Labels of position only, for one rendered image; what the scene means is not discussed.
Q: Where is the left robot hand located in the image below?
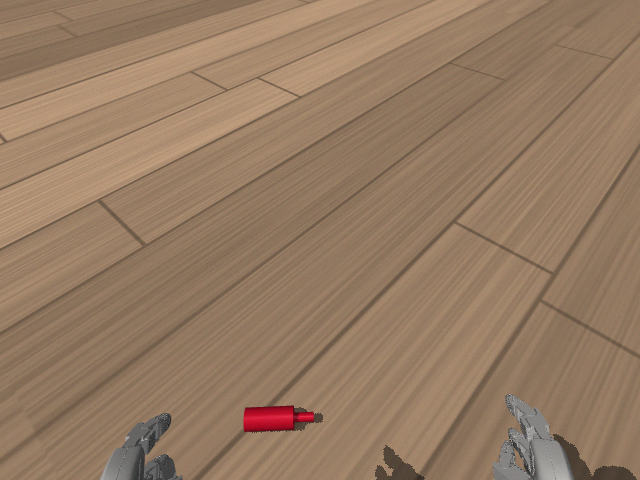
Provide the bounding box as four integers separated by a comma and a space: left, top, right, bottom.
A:
100, 413, 183, 480

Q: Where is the right robot hand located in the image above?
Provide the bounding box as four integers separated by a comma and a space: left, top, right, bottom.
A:
493, 394, 575, 480

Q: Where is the bottle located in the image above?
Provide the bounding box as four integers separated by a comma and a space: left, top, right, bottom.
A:
243, 406, 314, 432

